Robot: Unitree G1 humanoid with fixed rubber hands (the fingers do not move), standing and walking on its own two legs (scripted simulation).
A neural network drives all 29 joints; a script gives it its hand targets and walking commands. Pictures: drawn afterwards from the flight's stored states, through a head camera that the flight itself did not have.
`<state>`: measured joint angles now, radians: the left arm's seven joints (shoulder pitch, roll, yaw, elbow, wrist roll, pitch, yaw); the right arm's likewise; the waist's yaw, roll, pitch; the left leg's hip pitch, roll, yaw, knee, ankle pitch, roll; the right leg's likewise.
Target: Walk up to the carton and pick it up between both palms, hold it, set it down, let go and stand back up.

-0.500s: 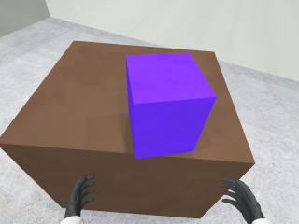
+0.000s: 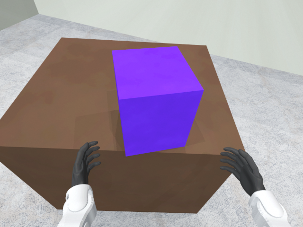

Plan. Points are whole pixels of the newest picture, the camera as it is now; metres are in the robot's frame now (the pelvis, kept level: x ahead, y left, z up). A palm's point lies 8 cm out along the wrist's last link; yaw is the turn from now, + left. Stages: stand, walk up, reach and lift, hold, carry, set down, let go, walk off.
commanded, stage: reach and lift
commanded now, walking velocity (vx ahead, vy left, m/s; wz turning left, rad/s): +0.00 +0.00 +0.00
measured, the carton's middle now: (151, 102) +0.46 +0.03 +0.07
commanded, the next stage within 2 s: none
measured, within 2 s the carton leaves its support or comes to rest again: neither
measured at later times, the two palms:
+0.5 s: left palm (73, 146) +0.27 +0.20 +0.10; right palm (241, 144) +0.31 -0.21 +0.08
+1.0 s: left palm (69, 118) +0.31 +0.21 +0.15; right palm (237, 110) +0.38 -0.20 +0.14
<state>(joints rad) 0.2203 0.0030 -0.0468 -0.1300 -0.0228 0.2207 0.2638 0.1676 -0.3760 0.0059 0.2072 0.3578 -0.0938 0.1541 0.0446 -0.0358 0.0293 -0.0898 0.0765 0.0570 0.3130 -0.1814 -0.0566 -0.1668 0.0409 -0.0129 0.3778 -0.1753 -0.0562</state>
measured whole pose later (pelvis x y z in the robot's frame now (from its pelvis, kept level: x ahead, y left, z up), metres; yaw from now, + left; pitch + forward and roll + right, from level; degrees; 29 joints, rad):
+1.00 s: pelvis -0.01 +0.00 +0.00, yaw -1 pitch +1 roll +1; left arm -0.40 0.10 0.20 -0.19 -0.11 0.86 0.23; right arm -0.55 -0.50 0.09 0.36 0.47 0.35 0.03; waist 0.07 -0.01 0.02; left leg -0.18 0.09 0.06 0.32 -0.16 -0.06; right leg -0.25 0.05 0.00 0.36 -0.14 -0.06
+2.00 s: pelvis +0.00 +0.00 +0.00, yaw +2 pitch +9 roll +0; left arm -0.91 0.16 0.21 0.23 -0.13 0.81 0.23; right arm -1.14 -0.56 0.15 0.85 0.51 0.39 0.05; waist 0.13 0.04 -0.03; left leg -0.34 0.08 0.01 0.34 -0.16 -0.06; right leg -0.35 0.05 -0.05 0.31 -0.11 -0.05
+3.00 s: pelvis -0.01 +0.00 +0.00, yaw +0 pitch +14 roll +0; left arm -0.86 -0.01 0.25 0.74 0.01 0.21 0.23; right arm -1.03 -0.32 0.02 1.11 0.26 0.04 0.00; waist 0.17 0.01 -0.10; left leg -0.47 0.09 0.04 0.37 -0.15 -0.06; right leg -0.49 0.06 -0.02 0.34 -0.09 -0.05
